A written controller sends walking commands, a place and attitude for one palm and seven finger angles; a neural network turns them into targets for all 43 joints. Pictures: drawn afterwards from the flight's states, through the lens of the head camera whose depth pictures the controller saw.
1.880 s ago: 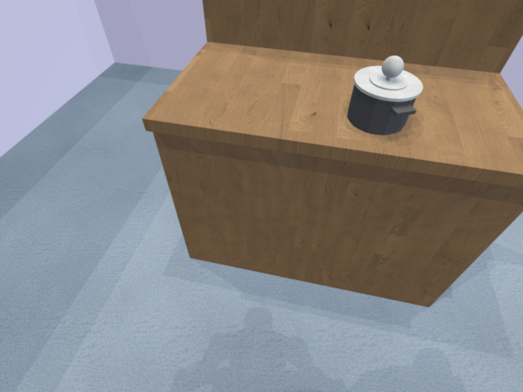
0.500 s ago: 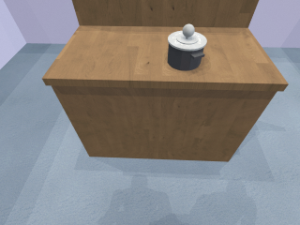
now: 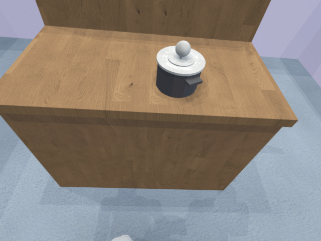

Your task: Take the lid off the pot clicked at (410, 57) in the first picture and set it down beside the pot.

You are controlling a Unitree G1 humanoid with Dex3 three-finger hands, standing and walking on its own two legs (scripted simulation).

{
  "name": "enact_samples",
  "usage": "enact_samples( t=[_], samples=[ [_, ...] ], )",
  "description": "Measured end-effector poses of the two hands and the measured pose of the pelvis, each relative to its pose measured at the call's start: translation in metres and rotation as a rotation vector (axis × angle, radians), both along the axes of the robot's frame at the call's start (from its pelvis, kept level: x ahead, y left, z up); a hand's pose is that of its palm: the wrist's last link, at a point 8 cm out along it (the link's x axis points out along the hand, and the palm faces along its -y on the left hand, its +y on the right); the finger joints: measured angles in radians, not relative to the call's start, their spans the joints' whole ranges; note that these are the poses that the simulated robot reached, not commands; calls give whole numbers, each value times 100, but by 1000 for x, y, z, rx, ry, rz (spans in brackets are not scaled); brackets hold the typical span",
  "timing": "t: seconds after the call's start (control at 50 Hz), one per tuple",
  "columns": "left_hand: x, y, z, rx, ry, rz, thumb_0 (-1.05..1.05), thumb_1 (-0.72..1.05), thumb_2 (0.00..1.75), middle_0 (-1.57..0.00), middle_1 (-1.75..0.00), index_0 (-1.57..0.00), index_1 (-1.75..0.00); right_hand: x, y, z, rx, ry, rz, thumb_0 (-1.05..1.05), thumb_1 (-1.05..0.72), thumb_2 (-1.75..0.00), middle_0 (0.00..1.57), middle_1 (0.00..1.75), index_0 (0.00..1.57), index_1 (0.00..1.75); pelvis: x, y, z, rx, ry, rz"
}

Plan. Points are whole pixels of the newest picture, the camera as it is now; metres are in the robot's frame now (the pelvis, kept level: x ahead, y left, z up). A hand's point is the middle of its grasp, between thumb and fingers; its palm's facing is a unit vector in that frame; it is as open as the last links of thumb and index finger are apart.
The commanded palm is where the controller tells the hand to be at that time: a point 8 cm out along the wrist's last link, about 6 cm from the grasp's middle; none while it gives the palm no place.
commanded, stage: take the last steps up to it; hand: left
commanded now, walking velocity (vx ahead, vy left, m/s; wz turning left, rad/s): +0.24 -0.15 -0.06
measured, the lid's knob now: (183, 48) +0.65 -0.01 +0.15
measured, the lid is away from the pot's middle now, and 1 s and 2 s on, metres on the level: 0.00 0.00 0.00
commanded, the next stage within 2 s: come to a stop and stand still in 0.22 s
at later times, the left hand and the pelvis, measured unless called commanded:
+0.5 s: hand (132, 194) +0.28 +0.10 -0.17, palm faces -0.09 -0.97 -0.20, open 7.4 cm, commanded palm none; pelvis +0.17 -0.07 -0.01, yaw -2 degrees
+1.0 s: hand (80, 226) +0.18 +0.23 -0.16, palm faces +0.09 -0.94 -0.33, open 7.4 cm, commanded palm none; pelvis +0.12 +0.00 -0.01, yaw -1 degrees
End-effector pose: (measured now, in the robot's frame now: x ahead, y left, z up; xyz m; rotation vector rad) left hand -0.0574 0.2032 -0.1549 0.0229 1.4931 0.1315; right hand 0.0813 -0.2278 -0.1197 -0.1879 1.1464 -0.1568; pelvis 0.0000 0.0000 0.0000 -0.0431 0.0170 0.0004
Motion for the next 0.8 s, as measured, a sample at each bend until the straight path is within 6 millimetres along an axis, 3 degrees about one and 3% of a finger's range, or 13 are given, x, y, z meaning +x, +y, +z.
enact_samples(
  t=[0.04, 0.08, 0.18, 0.26, 0.38, 0.48, 0.54, 0.62, 0.72, 0.8],
  samples=[
    [18, 4, -10, -14, 17, -12, 0, 90, 90, -20, -30, -20, -30, 17, 6, -5, -9, -32, -12, 0, -90, -90, 20, 30, 20, 30, 18, 4, -8, 5, -8, -17],
    [43, 9, -12, -15, 16, -45, 0, 91, 90, -20, -30, -20, -30, 21, 9, -4, -8, -28, -40, 0, -90, -90, 20, 30, 20, 30, 32, 4, -7, 23, -19, -36],
    [129, 20, 3, 15, -91, -83, 1, 91, 90, -20, -30, -20, -30, 6, -5, 9, -47, 79, -115, -1, -94, -90, 21, 30, 21, 30, 67, 0, 9, 27, -11, -44],
    [195, 18, 16, 37, -184, -100, 0, 91, 90, -20, -30, -20, -29, -10, -17, 15, -49, 210, -138, -1, -93, -90, 21, 30, 20, 30, 94, -10, 17, 16, 1, -45],
    [278, -11, 22, 57, -234, -175, 0, 91, 90, -20, -30, -20, -29, -18, -37, 10, -4, 341, -202, 0, -91, -90, 21, 30, 20, 30, 135, -38, 15, 23, 8, -46],
    [331, -46, 14, 103, -293, -207, 0, 91, 90, -20, -30, -20, -29, -4, -61, -19, 50, 421, -230, 0, -91, -90, 21, 30, 20, 30, 170, -70, -5, 49, 4, -39],
    [344, -62, 20, 106, -306, -208, 0, 91, 90, -20, -30, -20, -30, 21, -74, -27, 49, 406, -225, 1, -91, -90, 20, 30, 20, 30, 174, -73, -4, 44, -4, -27],
    [341, -65, 26, 113, -316, -172, 0, 91, 90, -20, -30, -20, -30, 69, -86, -27, 30, 321, -172, 1, -91, -90, 20, 30, 20, 30, 169, -72, 2, 56, -13, -25],
    [319, -41, 27, 149, -320, -123, 0, 91, 90, -21, -30, -21, -30, 129, -89, -18, -5, 160, -88, 0, -91, -90, 20, 30, 20, 30, 155, -60, 2, 50, -18, -16],
    [293, -7, 21, 176, -308, -102, 0, 90, 90, -21, -30, -21, -30, 159, -74, -4, -26, 18, -43, 0, -91, -90, 20, 30, 20, 30, 142, -43, -2, 44, -30, -7]
  ],
)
